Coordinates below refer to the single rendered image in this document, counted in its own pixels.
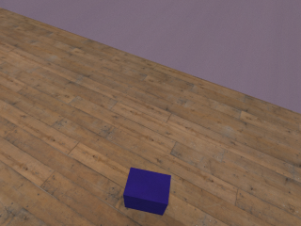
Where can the carton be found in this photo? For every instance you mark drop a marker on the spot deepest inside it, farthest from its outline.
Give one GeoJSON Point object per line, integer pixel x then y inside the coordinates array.
{"type": "Point", "coordinates": [147, 191]}

